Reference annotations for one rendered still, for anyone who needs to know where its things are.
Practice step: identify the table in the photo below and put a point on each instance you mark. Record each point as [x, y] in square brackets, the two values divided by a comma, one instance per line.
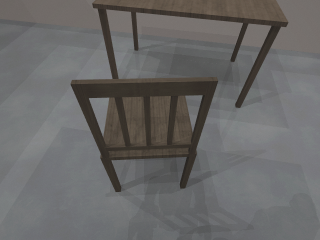
[260, 12]

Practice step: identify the chair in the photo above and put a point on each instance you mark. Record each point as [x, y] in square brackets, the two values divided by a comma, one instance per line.
[147, 118]

